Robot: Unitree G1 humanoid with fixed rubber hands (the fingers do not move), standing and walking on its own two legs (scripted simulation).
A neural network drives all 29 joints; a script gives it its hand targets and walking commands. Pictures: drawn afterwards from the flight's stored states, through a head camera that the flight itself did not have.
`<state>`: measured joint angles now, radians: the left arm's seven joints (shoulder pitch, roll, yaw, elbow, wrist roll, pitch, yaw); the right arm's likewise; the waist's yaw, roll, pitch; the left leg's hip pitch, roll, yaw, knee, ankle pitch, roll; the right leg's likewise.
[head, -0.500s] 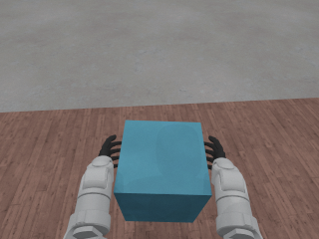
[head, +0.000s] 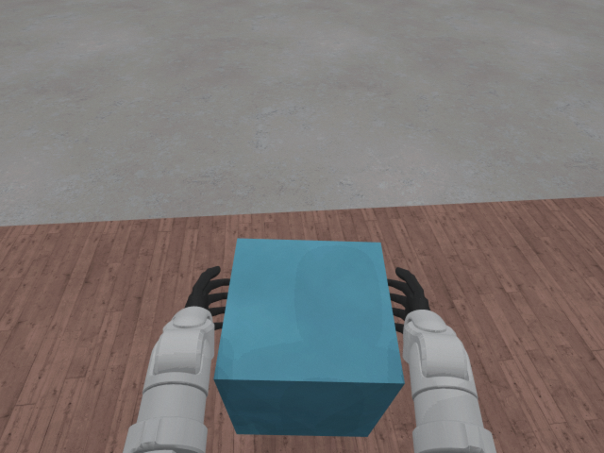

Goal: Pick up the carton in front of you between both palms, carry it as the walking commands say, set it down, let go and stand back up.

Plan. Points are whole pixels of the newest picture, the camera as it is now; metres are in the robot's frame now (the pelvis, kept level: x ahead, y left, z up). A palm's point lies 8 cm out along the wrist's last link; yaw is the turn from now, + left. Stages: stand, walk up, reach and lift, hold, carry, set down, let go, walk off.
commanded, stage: reach and lift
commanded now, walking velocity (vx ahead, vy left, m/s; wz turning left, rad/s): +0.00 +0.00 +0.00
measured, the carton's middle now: (305, 342) +0.29 +0.00 -0.05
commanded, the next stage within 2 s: hold in 0.12 s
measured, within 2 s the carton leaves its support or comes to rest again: neither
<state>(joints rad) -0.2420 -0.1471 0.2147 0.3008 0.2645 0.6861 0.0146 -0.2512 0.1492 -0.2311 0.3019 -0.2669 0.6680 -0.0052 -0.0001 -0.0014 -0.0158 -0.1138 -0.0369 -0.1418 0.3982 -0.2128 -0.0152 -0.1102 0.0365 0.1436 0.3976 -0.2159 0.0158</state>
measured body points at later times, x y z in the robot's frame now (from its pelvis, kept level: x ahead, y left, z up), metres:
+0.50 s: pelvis -0.01 +0.00 +0.00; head -0.06 +0.00 +0.45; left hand +0.28 +0.15 +0.04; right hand +0.29 -0.15 +0.04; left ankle +0.01 +0.13 -0.74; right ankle +0.01 -0.13 -0.74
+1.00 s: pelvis -0.01 +0.00 +0.00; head -0.05 +0.00 +0.45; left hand +0.29 +0.15 +0.04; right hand +0.29 -0.15 +0.04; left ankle +0.01 +0.13 -0.74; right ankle +0.01 -0.13 -0.74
